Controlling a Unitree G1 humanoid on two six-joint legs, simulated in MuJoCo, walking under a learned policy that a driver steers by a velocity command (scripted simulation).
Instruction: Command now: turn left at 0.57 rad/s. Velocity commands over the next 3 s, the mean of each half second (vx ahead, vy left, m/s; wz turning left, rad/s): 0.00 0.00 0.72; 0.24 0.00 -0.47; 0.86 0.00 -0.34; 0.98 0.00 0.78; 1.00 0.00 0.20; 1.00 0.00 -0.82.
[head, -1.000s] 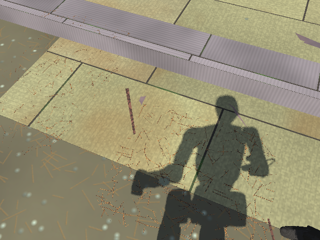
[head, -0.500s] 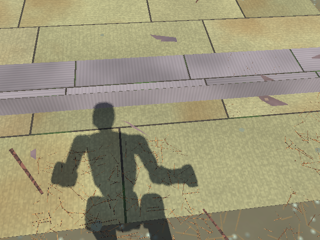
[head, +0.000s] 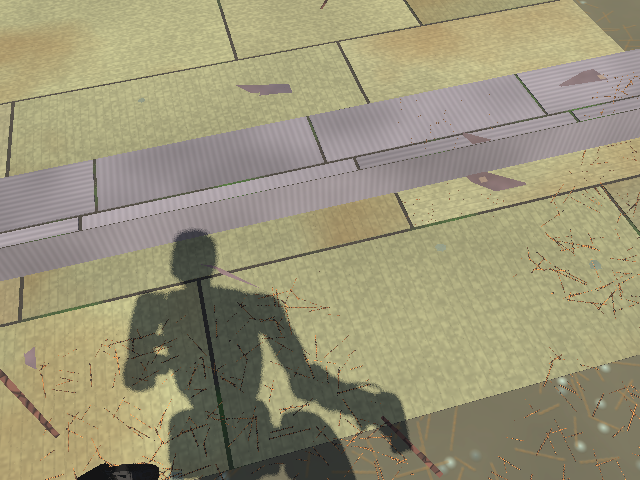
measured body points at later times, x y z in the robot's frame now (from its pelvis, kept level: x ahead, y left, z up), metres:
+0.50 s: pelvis +0.00 +0.05 +0.00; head +0.04 +0.10 +0.45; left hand +0.05 +0.38 -0.11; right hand +0.27 -0.15 -0.06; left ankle -0.02 +0.12 -0.74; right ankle +0.10 -0.10 -0.66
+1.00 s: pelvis +0.12 +0.05 +0.01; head +0.15 +0.03 +0.46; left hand +0.09 +0.34 -0.10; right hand +0.36 -0.18 -0.07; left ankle +0.15 +0.22 -0.69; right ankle +0.06 -0.07 -0.74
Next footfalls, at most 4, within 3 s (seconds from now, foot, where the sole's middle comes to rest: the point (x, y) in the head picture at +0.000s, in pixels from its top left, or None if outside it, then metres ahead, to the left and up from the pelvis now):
0.22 left None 0.02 0.14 -0.78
0.74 right None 0.10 -0.06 -0.78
1.12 left None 0.29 0.22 -0.78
1.52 right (365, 411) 0.61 -0.06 -0.78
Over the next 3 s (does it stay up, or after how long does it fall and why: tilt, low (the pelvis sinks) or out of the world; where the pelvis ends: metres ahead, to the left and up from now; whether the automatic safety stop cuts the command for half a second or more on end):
stays up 1.79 0.41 0.11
